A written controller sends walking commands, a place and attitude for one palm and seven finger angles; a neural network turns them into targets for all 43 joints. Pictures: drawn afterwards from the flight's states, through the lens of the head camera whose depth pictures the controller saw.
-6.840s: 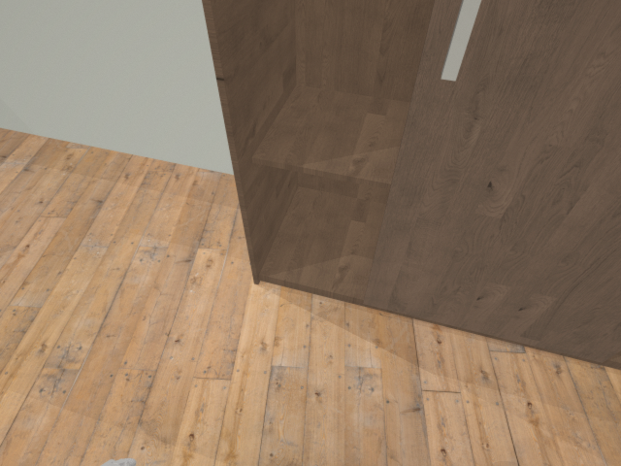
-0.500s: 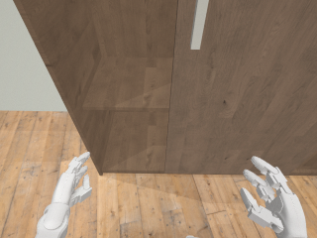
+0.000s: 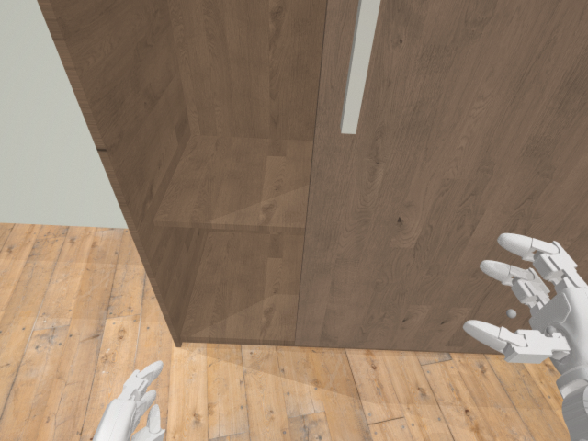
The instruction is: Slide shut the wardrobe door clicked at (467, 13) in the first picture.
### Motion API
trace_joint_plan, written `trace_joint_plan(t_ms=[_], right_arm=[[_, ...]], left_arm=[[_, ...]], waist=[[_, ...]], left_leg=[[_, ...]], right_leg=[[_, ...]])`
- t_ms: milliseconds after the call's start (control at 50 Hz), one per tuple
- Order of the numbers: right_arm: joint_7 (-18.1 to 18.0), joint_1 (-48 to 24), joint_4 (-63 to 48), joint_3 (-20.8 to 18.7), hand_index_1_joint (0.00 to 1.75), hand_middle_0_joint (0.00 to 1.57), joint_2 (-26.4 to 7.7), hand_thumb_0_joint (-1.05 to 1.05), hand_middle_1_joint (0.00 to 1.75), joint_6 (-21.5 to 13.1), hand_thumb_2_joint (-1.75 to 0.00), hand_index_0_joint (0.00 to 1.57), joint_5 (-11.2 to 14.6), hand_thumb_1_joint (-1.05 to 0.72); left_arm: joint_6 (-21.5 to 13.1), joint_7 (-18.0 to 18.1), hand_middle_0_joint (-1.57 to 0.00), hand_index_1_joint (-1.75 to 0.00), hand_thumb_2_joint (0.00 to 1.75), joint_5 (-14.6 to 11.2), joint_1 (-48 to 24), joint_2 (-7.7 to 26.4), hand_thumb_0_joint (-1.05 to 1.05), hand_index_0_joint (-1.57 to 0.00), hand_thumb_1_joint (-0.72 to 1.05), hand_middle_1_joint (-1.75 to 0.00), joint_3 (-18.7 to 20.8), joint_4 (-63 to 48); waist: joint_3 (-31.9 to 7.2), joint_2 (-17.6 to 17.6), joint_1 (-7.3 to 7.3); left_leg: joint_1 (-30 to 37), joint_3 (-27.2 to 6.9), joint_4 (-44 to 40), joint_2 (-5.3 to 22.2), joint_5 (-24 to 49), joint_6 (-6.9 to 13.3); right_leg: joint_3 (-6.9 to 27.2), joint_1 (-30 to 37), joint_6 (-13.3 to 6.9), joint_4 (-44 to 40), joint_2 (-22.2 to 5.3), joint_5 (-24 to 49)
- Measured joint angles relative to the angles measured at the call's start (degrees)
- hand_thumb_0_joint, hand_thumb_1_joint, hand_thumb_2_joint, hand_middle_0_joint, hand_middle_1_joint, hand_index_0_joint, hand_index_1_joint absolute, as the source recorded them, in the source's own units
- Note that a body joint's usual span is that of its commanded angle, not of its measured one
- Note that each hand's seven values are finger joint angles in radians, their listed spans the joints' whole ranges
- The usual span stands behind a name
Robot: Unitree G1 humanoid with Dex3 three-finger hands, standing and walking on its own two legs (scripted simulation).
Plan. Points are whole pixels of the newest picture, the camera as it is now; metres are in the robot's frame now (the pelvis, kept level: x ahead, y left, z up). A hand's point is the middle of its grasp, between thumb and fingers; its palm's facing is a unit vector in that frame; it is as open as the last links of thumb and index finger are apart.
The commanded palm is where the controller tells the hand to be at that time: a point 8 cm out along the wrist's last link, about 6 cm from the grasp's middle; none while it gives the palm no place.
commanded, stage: raise the hand with hooked fingers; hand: right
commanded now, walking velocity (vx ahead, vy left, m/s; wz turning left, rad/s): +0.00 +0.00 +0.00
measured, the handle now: (356, 62) +0.58 -0.08 +0.28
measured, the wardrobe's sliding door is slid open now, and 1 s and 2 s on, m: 0.40 0.40 0.40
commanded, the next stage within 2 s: move the hooked fingers beside the handle in 1.14 s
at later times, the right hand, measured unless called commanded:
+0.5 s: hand out of the picture +0.27 -0.28 +0.25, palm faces +0.11 +0.99 -0.11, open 13.9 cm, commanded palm +0.23 -0.32 +0.26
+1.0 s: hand out of the picture +0.29 -0.27 +0.28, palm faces +0.09 +0.99 -0.10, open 14.0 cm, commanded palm +0.26 -0.31 +0.29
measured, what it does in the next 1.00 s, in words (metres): stands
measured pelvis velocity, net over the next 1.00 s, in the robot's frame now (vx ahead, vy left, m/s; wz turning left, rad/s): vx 0.02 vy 0.01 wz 0.00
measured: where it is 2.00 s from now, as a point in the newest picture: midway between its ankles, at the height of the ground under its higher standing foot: outside the picture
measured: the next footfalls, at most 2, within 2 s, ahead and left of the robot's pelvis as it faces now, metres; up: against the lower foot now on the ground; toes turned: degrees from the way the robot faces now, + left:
none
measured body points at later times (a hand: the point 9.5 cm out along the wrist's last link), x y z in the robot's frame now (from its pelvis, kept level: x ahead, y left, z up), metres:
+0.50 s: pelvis +0.01 +0.00 +0.02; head -0.04 +0.02 +0.46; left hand +0.24 +0.17 -0.03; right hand +0.25 -0.33 +0.26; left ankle +0.02 +0.11 -0.73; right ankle +0.03 -0.11 -0.73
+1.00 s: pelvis +0.02 +0.01 +0.02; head -0.02 +0.03 +0.47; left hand +0.23 +0.23 -0.04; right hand +0.28 -0.32 +0.29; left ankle +0.02 +0.11 -0.73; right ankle +0.03 -0.11 -0.73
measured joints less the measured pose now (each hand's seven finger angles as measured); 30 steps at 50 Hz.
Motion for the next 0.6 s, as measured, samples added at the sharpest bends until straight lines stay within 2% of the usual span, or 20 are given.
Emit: trace_joint_plan(t_ms=[180,300,440,600], right_arm=[[1.2,-7.6,-0.4,-2.3,1.03,0.29,-2.5,0.0,1.03,5.8,-0.41,0.28,-0.4,0.23],[2.8,-14.2,1.3,-4.2,1.12,0.3,-4.8,-0.01,1.12,12.3,-0.36,0.29,-0.7,0.37],[4.5,-20.6,3.6,-6.1,1.18,0.3,-7.7,-0.01,1.18,18.9,-0.31,0.3,-1.3,0.46],[6.5,-27.5,7.0,-8.1,1.2,0.31,-11.7,-0.01,1.2,23.8,-0.3,0.3,-1.7,0.49]], left_arm=[[0.0,1.2,-0.2,-0.3,0.9,-0.4,-4.5,-0.1,0.01,-0.2,0.9,-0.3,-0.6,-0.7],[2.4,1.1,-0.2,-0.3,0.9,-0.7,-7.5,-2.0,0.01,-0.2,0.9,-0.3,-2.8,-1.5],[6.1,0.7,-0.2,-0.3,0.9,-1.2,-8.9,-3.2,0.01,-0.21,0.9,-0.3,-4.6,-1.6],[8.9,0.5,-0.2,-0.3,0.9,-1.9,-8.7,-1.9,0.01,-0.21,0.9,-0.3,-4.8,-0.7]], waist=[[1.4,0.4,-2.15],[1.5,-0.1,-3.23],[1.2,-0.9,-3.8],[0.8,-1.4,-3.51]], left_leg=[[6.2,0.1,-5.6,0.5,2.2,-0.4],[8.7,0.3,-8.5,0.7,3.5,-0.4],[10.5,0.7,-11.1,0.6,4.6,-0.3],[11.2,0.9,-12.6,0.5,5.1,-0.1]], right_leg=[[0.1,6.0,-0.4,-5.5,0.8,2.3],[0.2,8.6,-0.4,-8.7,1.1,3.7],[0.6,10.2,-0.3,-11.2,1.2,4.9],[0.9,11.0,-0.1,-12.9,1.2,5.6]])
